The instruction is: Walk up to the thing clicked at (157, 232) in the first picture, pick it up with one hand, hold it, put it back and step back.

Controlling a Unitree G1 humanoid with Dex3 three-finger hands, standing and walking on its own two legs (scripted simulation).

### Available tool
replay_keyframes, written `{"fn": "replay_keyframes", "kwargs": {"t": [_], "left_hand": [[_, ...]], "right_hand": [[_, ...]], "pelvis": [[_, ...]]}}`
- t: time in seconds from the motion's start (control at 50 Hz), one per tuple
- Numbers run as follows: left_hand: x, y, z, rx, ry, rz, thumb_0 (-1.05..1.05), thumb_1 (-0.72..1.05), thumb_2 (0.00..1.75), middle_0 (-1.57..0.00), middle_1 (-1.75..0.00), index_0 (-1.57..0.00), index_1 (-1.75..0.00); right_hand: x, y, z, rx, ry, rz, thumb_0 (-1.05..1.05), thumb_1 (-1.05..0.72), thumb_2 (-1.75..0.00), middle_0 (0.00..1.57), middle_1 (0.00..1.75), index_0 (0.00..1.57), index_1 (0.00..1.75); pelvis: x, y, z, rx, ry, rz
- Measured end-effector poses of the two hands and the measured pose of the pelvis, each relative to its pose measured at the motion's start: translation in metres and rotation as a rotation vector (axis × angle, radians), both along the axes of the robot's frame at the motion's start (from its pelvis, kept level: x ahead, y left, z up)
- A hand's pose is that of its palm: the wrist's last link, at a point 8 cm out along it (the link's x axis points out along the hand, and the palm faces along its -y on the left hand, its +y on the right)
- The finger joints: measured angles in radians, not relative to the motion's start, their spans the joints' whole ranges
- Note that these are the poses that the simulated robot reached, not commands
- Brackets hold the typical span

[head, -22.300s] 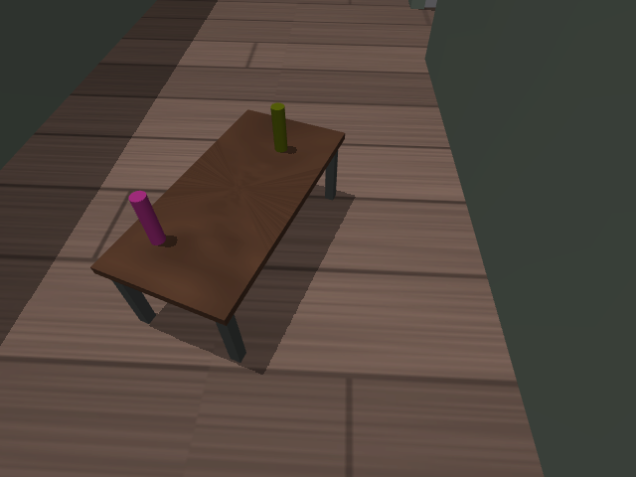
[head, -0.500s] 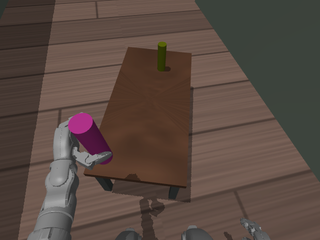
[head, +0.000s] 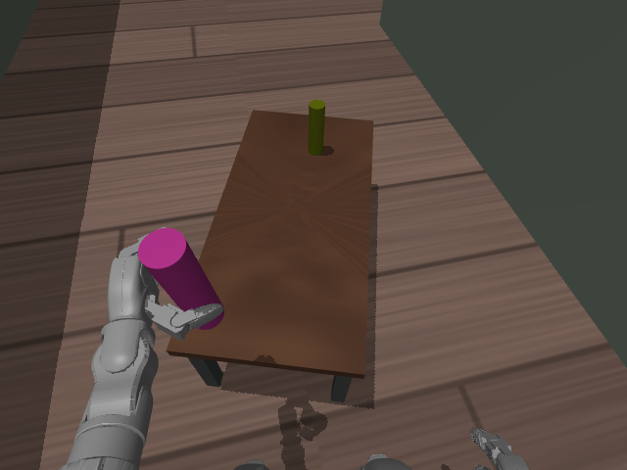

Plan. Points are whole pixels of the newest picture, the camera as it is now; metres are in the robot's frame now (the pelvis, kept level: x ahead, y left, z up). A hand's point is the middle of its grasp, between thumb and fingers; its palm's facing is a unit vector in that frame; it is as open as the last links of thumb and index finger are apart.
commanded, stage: hold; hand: left
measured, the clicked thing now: (188, 286) +0.32 +0.16 +0.06
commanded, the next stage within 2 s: crouch in 1.96 s
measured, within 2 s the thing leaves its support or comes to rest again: neither
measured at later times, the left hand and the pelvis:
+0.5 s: hand (175, 283) +0.34 +0.18 +0.05, palm faces +0.14 -0.99 -0.02, open 8.9 cm; pelvis +0.00 +0.00 +0.00, yaw +0 degrees
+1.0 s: hand (176, 284) +0.33 +0.18 +0.05, palm faces +0.14 -0.99 -0.03, open 8.9 cm; pelvis +0.00 +0.00 +0.00, yaw +0 degrees
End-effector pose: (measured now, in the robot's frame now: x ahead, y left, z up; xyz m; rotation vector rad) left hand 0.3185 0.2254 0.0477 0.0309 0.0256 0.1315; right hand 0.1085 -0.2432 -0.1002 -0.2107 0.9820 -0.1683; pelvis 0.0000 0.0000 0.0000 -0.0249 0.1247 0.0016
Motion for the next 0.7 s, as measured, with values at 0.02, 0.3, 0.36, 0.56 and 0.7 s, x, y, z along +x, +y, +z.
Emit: {"fn": "replay_keyframes", "kwargs": {"t": [0.02, 0.3, 0.36, 0.56, 0.7], "left_hand": [[-0.001, 0.000, 0.001, 0.001, -0.001, 0.000, -0.06, -0.61, 1.00, -0.98, -1.51, -1.07, -1.52], [-0.008, 0.004, 0.006, -0.004, -0.008, 0.007, -0.06, -0.61, 1.00, -0.98, -1.52, -1.07, -1.53], [-0.009, 0.004, 0.005, -0.006, -0.004, 0.006, -0.06, -0.61, 1.00, -0.98, -1.53, -1.07, -1.53], [-0.011, 0.006, 0.007, 0.000, -0.015, 0.008, -0.06, -0.61, 1.00, -0.98, -1.53, -1.06, -1.54], [-0.011, 0.006, 0.009, -0.006, -0.019, 0.008, -0.06, -0.61, 1.00, -0.98, -1.53, -1.06, -1.54]], "right_hand": [[0.000, 0.000, 0.001, -0.001, -0.003, 0.000, 0.01, -0.92, -0.90, 0.20, 0.30, 0.20, 0.30], [0.005, 0.004, 0.006, 0.003, -0.031, 0.008, 0.01, -0.92, -0.90, 0.20, 0.30, 0.20, 0.30], [0.005, 0.005, 0.006, 0.004, -0.033, 0.011, 0.01, -0.92, -0.90, 0.20, 0.30, 0.20, 0.30], [0.004, 0.007, 0.005, 0.008, -0.028, 0.015, 0.01, -0.92, -0.90, 0.20, 0.30, 0.20, 0.30], [0.002, 0.007, 0.005, 0.010, -0.026, 0.012, 0.01, -0.93, -0.90, 0.20, 0.30, 0.20, 0.30]], "pelvis": [[0.000, 0.000, 0.000, 0.000, -0.002, 0.000], [-0.001, 0.002, 0.003, -0.001, -0.020, 0.001], [-0.002, 0.003, 0.004, -0.001, -0.021, 0.001], [-0.001, 0.004, 0.004, -0.002, -0.022, 0.002], [-0.001, 0.004, 0.004, -0.002, -0.024, 0.002]]}}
